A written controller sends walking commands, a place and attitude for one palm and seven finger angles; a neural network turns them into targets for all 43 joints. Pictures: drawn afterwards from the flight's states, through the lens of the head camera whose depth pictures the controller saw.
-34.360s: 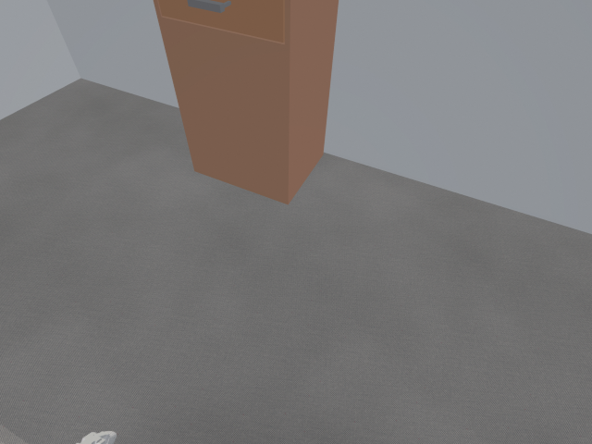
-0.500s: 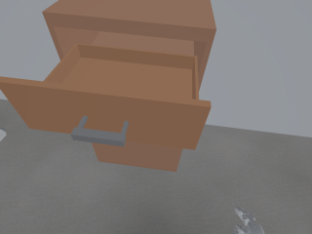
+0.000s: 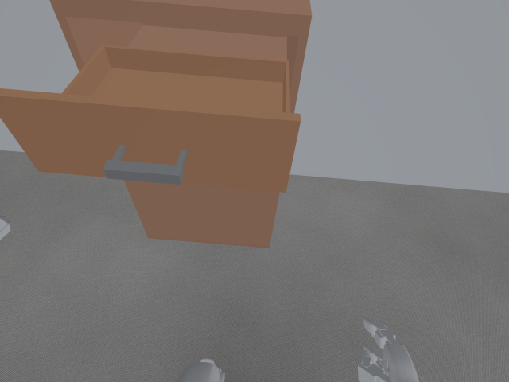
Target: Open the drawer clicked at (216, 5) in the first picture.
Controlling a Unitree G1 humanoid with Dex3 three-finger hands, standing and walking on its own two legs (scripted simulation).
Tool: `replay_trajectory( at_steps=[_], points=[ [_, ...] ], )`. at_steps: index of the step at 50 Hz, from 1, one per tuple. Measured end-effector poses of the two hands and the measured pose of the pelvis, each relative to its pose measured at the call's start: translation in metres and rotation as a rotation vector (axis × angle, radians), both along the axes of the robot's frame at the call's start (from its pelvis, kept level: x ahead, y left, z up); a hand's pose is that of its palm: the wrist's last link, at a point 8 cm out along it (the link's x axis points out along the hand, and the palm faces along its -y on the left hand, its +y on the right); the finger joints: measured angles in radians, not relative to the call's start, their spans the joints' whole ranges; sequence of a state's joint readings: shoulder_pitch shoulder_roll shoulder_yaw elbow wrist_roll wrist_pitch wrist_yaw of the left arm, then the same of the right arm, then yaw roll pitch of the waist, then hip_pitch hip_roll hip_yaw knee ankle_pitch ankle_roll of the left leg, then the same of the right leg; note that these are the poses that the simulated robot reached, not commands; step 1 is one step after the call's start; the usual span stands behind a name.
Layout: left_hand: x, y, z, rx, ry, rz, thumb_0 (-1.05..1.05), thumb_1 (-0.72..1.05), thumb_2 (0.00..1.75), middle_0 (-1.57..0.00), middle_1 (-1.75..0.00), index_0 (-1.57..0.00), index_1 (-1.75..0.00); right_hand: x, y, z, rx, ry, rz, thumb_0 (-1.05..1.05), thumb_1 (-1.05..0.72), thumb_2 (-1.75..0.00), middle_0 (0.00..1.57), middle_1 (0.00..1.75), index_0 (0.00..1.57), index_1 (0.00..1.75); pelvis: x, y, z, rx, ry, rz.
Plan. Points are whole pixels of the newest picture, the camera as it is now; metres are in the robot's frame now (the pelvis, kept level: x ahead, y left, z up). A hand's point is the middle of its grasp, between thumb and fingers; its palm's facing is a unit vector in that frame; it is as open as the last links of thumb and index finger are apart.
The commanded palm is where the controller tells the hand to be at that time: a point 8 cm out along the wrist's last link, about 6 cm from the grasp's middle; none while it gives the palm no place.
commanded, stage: stop stepping back and stand still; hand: left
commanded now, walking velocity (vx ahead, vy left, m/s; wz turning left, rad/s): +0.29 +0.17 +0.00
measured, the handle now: (148, 162) +0.44 +0.22 +0.08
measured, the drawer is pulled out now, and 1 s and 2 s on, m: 0.30 0.30 0.30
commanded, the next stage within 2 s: let the arm hang, fingers relaxed in 0.62 s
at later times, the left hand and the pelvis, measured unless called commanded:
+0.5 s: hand out of the picture +0.10 +0.25 +0.28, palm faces +0.62 -0.68 -0.39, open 7.4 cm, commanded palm +0.05 +0.29 +0.27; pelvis -0.06 +0.00 +0.00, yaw +4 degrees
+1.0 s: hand out of the picture +0.01 +0.15 -0.17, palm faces +0.08 -0.98 -0.18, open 7.2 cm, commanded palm none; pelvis -0.06 -0.02 -0.01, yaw +6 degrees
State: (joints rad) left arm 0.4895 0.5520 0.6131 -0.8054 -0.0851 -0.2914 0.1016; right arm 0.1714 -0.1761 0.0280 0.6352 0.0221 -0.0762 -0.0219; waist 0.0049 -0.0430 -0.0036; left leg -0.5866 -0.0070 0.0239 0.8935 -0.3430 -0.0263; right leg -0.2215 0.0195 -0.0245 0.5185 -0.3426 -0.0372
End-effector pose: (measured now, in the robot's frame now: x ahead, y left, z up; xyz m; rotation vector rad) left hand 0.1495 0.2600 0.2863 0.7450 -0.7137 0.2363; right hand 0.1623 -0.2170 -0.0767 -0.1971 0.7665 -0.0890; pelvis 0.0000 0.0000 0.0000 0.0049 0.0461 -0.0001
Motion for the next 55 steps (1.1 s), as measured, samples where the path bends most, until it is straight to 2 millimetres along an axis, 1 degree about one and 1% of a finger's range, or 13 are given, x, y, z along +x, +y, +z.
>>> replay_trajectory(
  at_steps=[7, 10, 14, 25, 36, 37, 39, 42, 44, 47, 49, 50, 55],
  points=[
    [-0.022, 0.034, -0.006, -0.125, -0.053, 0.137, 0.01, 0.89, 0.90, -0.21, -0.31, -0.21, -0.31, -0.050, -0.032, -0.003, -0.092, 0.043, -0.074, 0.01, -0.90, -0.90, 0.21, 0.30, 0.20, 0.30, -0.017, 0.007, -0.002, -0.026, -0.007, 0.052],
    [-0.030, 0.043, -0.017, -0.188, -0.016, 0.156, 0.01, 0.89, 0.90, -0.21, -0.31, -0.21, -0.31, -0.065, -0.032, 0.003, -0.100, 0.047, -0.088, 0.01, -0.90, -0.90, 0.20, 0.30, 0.20, 0.30, -0.030, 0.011, 0.001, -0.019, -0.028, 0.041],
    [-0.047, 0.036, -0.024, -0.188, 0.028, 0.119, 0.01, 0.89, 0.90, -0.21, -0.31, -0.21, -0.31, -0.076, -0.022, 0.011, -0.091, -0.002, -0.073, 0.01, -0.90, -0.90, 0.20, 0.30, 0.19, 0.29, -0.044, 0.013, 0.002, -0.014, -0.038, 0.035],
    [-0.092, 0.026, 0.003, -0.125, -0.111, 0.182, 0.01, 0.89, 0.90, -0.21, -0.31, -0.21, -0.31, -0.078, 0.012, -0.004, 0.014, -0.033, 0.034, 0.01, -0.90, -0.90, 0.21, 0.30, 0.20, 0.30, -0.064, -0.001, 0.000, -0.021, -0.060, 0.063],
    [-0.075, 0.034, -0.024, -0.209, -0.039, 0.168, 0.01, 0.89, 0.90, -0.21, -0.31, -0.21, -0.31, -0.075, -0.003, -0.006, -0.044, 0.013, 0.013, 0.01, -0.90, -0.90, 0.21, 0.30, 0.20, 0.30, -0.057, 0.005, -0.003, -0.015, -0.076, 0.062],
    [-0.067, 0.036, -0.032, -0.203, -0.004, 0.166, 0.01, 0.89, 0.90, -0.21, -0.31, -0.20, -0.31, -0.073, -0.004, -0.007, -0.039, 0.005, 0.024, 0.01, -0.90, -0.90, 0.21, 0.30, 0.20, 0.30, -0.056, 0.006, -0.003, -0.016, -0.062, 0.070],
    [-0.039, 0.048, -0.079, -0.274, 0.225, 0.207, 0.00, 0.90, 0.90, -0.20, -0.30, -0.20, -0.31, -0.071, -0.010, -0.019, -0.033, 0.043, 0.048, 0.01, -0.90, -0.90, 0.21, 0.30, 0.20, 0.30, -0.058, 0.008, -0.005, -0.011, -0.039, 0.092],
    [-0.014, 0.055, -0.197, -0.470, 0.720, 0.332, 0.00, 0.91, 0.90, -0.19, -0.30, -0.19, -0.30, -0.074, -0.016, -0.039, -0.027, 0.124, 0.053, 0.01, -0.90, -0.90, 0.21, 0.30, 0.20, 0.30, -0.061, 0.007, -0.007, 0.006, -0.020, 0.109],
    [-0.027, 0.038, -0.280, -0.565, 1.053, 0.394, 0.00, 0.91, 0.90, -0.19, -0.30, -0.19, -0.30, -0.081, -0.019, -0.049, -0.016, 0.168, 0.050, 0.01, -0.90, -0.90, 0.21, 0.30, 0.20, 0.30, -0.063, 0.002, -0.009, 0.025, -0.025, 0.100],
    [-0.082, -0.012, -0.377, -0.656, 1.477, 0.425, 0.01, 0.92, 0.90, -0.19, -0.30, -0.19, -0.30, -0.099, -0.026, -0.060, 0.009, 0.240, 0.014, 0.01, -0.90, -0.90, 0.20, 0.30, 0.20, 0.30, -0.064, -0.009, -0.014, 0.040, -0.044, 0.083],
    [-0.131, -0.051, -0.415, -0.727, 1.718, 0.424, 0.01, 0.92, 0.90, -0.19, -0.30, -0.19, -0.30, -0.117, -0.030, -0.063, 0.008, 0.318, -0.010, 0.01, -0.90, -0.90, 0.20, 0.30, 0.20, 0.30, -0.063, -0.014, -0.010, 0.023, -0.056, 0.093],
    [-0.149, -0.061, -0.423, -0.806, 1.748, 0.467, 0.00, 0.95, 0.90, -0.20, -0.30, -0.19, -0.30, -0.127, -0.031, -0.063, 0.000, 0.365, -0.016, 0.01, -0.90, -0.90, 0.20, 0.30, 0.20, 0.30, -0.062, -0.016, -0.008, 0.014, -0.058, 0.103],
    [-0.204, -0.053, -0.428, -0.885, 1.815, 0.625, -0.06, 1.04, 0.90, -0.21, -0.30, -0.21, -0.30, -0.179, -0.033, -0.065, -0.028, 0.595, -0.010, 0.01, -0.90, -0.90, 0.20, 0.30, 0.19, 0.29, -0.059, -0.027, 0.000, -0.007, -0.064, 0.128]
  ],
)
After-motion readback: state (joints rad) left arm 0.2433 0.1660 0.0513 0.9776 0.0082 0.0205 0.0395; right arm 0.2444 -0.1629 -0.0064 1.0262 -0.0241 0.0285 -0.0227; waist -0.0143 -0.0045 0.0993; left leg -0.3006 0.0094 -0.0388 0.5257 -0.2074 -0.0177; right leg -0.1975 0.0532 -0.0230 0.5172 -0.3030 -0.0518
